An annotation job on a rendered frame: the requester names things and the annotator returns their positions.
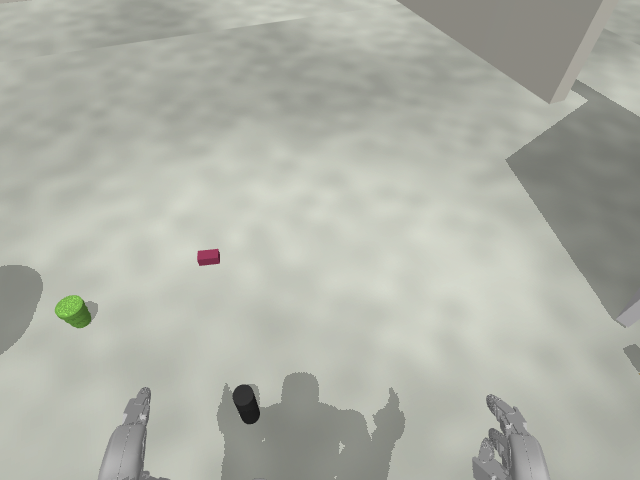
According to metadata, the left robot hand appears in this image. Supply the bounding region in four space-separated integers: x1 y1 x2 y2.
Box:
98 387 170 480

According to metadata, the right robot hand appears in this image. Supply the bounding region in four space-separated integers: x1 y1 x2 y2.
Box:
472 394 550 480

